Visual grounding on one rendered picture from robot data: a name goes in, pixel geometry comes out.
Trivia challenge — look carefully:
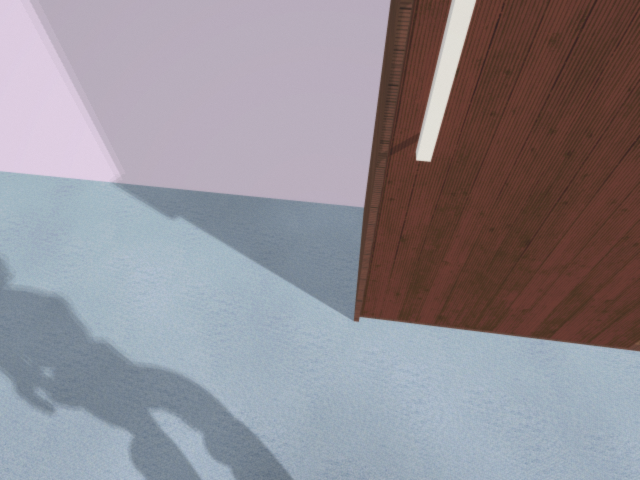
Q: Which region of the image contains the wardrobe door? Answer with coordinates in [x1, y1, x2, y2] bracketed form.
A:
[361, 0, 640, 348]

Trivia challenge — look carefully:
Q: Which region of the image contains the handle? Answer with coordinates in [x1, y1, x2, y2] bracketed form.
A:
[416, 0, 476, 162]

